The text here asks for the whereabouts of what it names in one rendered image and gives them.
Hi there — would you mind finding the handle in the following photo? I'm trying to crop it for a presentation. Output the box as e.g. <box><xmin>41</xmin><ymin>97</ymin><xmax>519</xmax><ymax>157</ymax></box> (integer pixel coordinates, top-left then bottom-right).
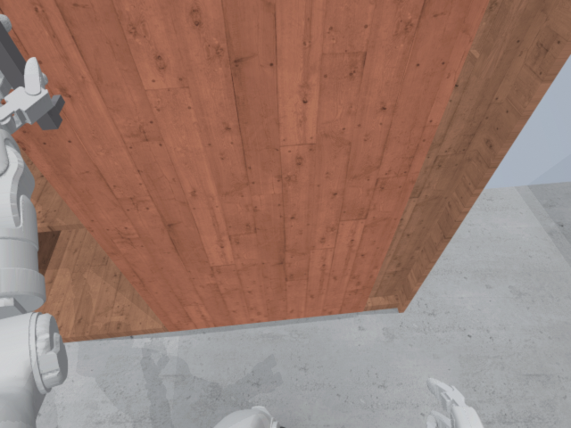
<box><xmin>0</xmin><ymin>21</ymin><xmax>65</xmax><ymax>130</ymax></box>
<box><xmin>472</xmin><ymin>0</ymin><xmax>528</xmax><ymax>78</ymax></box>

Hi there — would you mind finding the left robot shin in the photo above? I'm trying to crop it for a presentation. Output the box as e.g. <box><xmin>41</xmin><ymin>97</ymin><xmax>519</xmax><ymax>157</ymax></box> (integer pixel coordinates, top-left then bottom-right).
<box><xmin>252</xmin><ymin>406</ymin><xmax>272</xmax><ymax>417</ymax></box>

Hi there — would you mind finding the robot left hand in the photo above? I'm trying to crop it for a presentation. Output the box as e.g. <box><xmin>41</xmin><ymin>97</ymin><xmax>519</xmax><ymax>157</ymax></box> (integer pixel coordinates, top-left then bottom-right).
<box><xmin>0</xmin><ymin>14</ymin><xmax>54</xmax><ymax>135</ymax></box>

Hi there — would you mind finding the left robot thigh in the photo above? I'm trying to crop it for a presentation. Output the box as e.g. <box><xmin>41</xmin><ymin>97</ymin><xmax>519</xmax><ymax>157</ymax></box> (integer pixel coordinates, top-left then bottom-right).
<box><xmin>213</xmin><ymin>409</ymin><xmax>280</xmax><ymax>428</ymax></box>

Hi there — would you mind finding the robot left upper arm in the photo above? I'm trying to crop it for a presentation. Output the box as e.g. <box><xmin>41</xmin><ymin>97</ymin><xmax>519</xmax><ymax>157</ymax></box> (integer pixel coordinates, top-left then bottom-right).
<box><xmin>0</xmin><ymin>311</ymin><xmax>68</xmax><ymax>428</ymax></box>

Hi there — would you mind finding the robot left forearm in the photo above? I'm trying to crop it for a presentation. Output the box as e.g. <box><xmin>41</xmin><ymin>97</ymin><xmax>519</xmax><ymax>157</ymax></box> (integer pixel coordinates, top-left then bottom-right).
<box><xmin>0</xmin><ymin>129</ymin><xmax>46</xmax><ymax>319</ymax></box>

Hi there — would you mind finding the robot right hand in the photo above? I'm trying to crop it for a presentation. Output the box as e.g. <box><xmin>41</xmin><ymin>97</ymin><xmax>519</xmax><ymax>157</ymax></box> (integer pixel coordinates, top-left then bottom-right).
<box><xmin>426</xmin><ymin>378</ymin><xmax>484</xmax><ymax>428</ymax></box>

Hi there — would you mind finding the wardrobe door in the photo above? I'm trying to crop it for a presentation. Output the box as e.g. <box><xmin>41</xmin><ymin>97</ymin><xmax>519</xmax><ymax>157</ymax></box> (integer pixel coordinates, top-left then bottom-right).
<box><xmin>369</xmin><ymin>0</ymin><xmax>559</xmax><ymax>298</ymax></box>
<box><xmin>0</xmin><ymin>0</ymin><xmax>490</xmax><ymax>332</ymax></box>

